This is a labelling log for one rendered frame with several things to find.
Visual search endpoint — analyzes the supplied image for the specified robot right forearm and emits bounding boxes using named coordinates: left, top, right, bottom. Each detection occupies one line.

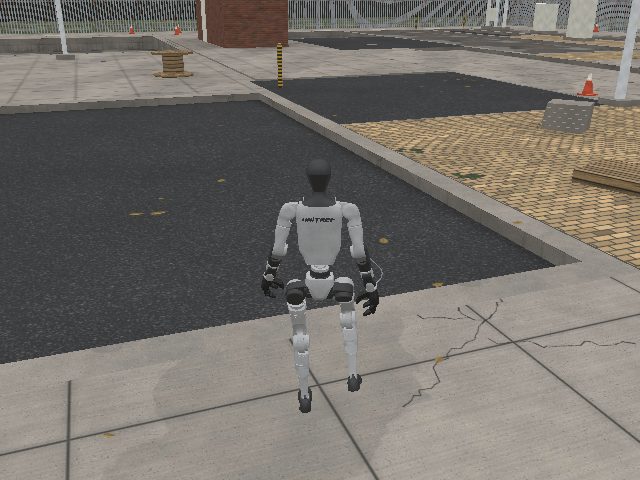
left=356, top=243, right=377, bottom=292

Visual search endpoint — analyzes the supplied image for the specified right robot hand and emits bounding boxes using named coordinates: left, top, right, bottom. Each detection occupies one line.
left=356, top=288, right=379, bottom=316

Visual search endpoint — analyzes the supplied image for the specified left robot hand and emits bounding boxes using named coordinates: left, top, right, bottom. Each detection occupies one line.
left=261, top=276, right=284, bottom=298

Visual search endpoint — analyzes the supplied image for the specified left robot upper arm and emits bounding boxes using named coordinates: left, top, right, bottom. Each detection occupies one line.
left=272, top=202, right=298, bottom=256

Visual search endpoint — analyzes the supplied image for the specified left robot foot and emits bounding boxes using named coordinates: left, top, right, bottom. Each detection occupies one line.
left=298, top=387, right=312, bottom=413

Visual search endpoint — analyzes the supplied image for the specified robot left forearm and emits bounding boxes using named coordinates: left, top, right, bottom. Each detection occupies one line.
left=263, top=241, right=282, bottom=281

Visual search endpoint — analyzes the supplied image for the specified right robot shin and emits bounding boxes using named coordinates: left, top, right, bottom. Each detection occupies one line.
left=343, top=311, right=358, bottom=379

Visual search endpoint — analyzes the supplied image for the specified right robot upper arm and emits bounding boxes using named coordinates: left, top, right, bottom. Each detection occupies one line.
left=340, top=202, right=366, bottom=258

